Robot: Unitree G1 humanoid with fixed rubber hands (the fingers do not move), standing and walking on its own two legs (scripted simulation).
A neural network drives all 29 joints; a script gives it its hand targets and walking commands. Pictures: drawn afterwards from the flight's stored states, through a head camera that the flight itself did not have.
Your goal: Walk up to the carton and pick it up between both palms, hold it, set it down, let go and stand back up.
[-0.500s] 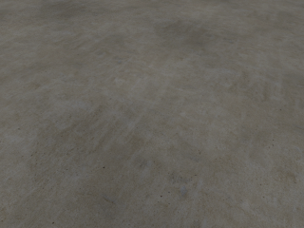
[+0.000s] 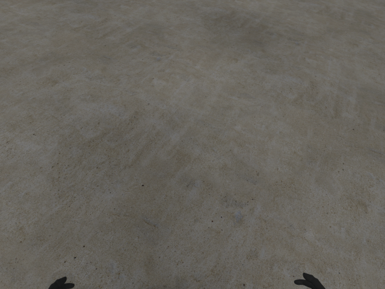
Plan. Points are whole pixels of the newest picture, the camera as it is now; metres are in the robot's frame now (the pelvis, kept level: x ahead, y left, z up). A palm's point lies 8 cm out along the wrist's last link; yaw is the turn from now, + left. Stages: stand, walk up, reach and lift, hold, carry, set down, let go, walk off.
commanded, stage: walk up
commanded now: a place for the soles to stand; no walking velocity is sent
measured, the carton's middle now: out of the picture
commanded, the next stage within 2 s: none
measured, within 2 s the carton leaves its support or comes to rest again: neither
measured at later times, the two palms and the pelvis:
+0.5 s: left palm out of the picture -0.04 +0.34 -0.08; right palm out of the picture -0.06 -0.24 -0.13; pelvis -0.15 +0.05 +0.00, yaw +2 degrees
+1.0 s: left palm out of the picture -0.21 +0.43 -0.12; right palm out of the picture -0.16 -0.14 -0.07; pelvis -0.29 +0.14 +0.00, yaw +5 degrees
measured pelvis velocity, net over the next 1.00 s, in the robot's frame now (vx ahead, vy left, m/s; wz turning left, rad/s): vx -0.29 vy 0.14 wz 0.09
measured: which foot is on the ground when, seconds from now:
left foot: down 0.00-0.14, up 0.16-0.60, down 0.62-1.00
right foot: up 0.00-0.12, down 0.14-0.62, up 0.64-1.00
